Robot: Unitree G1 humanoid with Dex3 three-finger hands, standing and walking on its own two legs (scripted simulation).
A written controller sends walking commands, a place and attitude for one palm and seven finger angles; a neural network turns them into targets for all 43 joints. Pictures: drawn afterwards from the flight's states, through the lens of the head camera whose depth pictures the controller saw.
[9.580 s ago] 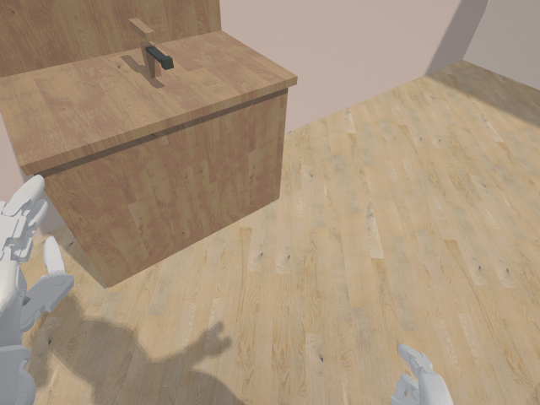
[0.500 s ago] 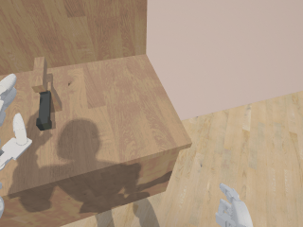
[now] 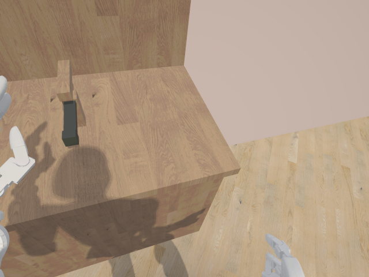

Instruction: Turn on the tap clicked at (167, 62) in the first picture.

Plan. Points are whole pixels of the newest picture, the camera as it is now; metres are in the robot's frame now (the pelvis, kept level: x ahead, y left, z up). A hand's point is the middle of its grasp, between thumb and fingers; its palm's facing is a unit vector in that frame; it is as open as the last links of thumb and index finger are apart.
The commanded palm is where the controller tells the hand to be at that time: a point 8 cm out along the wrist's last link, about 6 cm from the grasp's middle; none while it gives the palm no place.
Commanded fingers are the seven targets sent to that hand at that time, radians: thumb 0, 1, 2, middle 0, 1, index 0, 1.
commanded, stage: come to a stop and stand still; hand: left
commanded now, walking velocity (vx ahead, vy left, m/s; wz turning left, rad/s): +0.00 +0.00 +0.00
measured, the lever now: (70, 137) +0.37 +0.30 +0.06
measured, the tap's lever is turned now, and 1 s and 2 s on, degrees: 0 0 0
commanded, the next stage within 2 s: look again from close up in 0.68 s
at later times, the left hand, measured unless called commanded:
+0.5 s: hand (35, 140) +0.26 +0.27 +0.19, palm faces +0.40 -0.84 -0.37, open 7.5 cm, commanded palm +0.20 +0.31 +0.18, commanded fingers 0.00 0.90 0.90 -0.20 -0.30 -0.20 -0.30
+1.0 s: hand (50, 150) +0.26 +0.26 +0.17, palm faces +0.41 -0.83 -0.37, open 7.5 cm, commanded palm +0.20 +0.28 +0.18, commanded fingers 0.00 0.90 0.90 -0.20 -0.30 -0.20 -0.30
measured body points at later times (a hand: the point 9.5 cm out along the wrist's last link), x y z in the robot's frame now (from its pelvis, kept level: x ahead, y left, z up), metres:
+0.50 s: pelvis +0.05 +0.02 +0.00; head +0.08 +0.06 +0.45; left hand +0.24 +0.32 +0.20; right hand +0.24 -0.19 -0.06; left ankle +0.02 +0.10 -0.73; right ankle +0.08 -0.13 -0.73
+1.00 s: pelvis +0.05 +0.00 +0.01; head +0.07 +0.01 +0.46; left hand +0.23 +0.30 +0.19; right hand +0.23 -0.22 -0.07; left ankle +0.02 +0.10 -0.73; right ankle +0.08 -0.13 -0.73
